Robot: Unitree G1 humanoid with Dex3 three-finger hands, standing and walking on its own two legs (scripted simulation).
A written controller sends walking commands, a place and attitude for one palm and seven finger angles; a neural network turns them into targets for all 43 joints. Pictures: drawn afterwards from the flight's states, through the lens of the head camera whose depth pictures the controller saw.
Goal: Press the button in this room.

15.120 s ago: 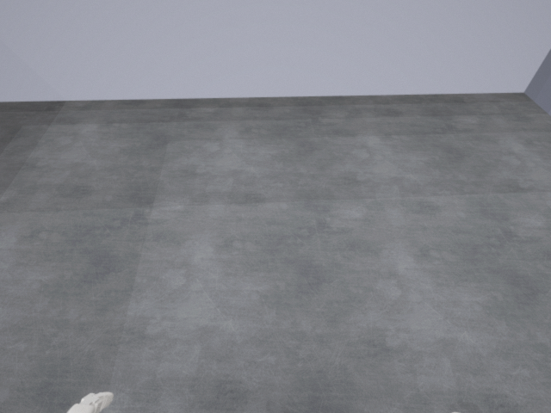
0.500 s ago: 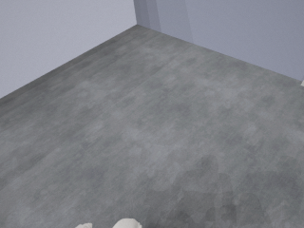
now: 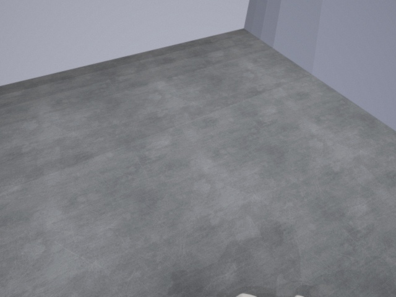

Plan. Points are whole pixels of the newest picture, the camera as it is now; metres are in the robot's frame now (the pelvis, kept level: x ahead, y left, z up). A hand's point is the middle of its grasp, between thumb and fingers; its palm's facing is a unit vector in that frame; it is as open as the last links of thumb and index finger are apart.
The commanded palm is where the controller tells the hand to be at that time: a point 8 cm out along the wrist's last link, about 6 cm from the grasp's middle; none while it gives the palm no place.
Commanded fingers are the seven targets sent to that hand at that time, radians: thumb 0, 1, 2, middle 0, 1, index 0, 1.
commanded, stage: turn or walk to find it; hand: left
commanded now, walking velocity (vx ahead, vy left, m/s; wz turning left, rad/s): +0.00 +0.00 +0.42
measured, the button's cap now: out of the picture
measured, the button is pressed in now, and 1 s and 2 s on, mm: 0 0 0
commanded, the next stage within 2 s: stand and wait in 1.34 s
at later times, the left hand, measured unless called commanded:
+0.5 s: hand out of the picture +0.00 +0.15 -0.15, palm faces +0.23 -0.94 -0.27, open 7.3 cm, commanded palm none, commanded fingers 0.00 0.90 0.90 -0.20 -0.30 -0.20 -0.30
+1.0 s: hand out of the picture -0.06 +0.20 -0.16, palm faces +0.43 -0.87 -0.25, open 7.4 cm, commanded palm none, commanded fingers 0.00 0.90 0.90 -0.20 -0.30 -0.20 -0.30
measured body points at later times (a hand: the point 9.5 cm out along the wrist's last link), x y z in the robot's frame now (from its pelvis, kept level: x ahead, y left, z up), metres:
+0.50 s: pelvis -0.02 -0.05 +0.00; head +0.02 -0.08 +0.45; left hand -0.01 +0.20 -0.13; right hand +0.07 -0.30 -0.16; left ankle -0.09 +0.10 -0.66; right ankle +0.00 -0.14 -0.74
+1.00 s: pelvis -0.04 -0.03 +0.00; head -0.02 -0.01 +0.45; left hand -0.08 +0.25 -0.14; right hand +0.13 -0.21 -0.14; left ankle -0.09 +0.08 -0.74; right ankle +0.01 -0.16 -0.69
